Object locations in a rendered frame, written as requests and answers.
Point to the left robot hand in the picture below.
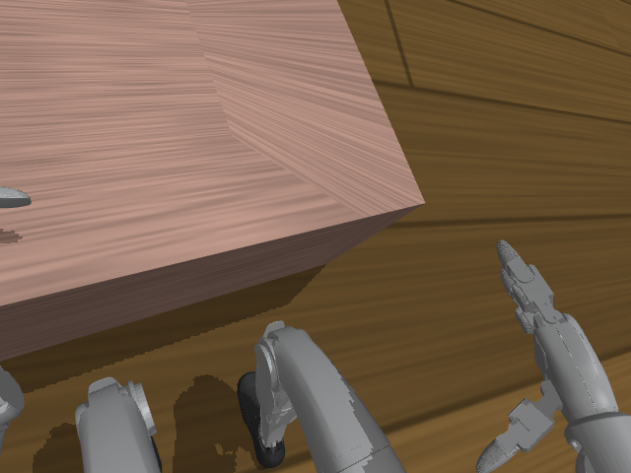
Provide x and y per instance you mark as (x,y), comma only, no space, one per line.
(12,198)

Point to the left robot arm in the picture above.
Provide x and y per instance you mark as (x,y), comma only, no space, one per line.
(11,402)

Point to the right robot hand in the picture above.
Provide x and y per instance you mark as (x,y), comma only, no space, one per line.
(575,381)

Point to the right robot foot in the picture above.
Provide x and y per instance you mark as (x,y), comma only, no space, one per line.
(268,457)

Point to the right robot arm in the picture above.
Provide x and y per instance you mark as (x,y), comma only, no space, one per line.
(602,441)

